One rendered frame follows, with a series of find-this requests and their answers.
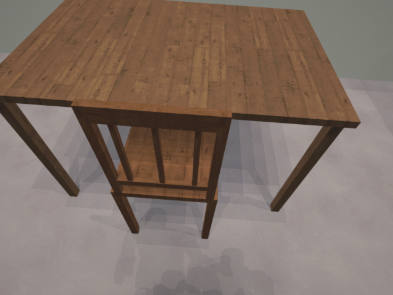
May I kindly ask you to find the chair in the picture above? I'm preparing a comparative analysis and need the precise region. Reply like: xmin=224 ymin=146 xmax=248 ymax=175
xmin=71 ymin=99 xmax=232 ymax=239

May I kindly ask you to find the table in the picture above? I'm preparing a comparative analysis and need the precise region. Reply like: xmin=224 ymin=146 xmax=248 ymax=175
xmin=0 ymin=0 xmax=361 ymax=212

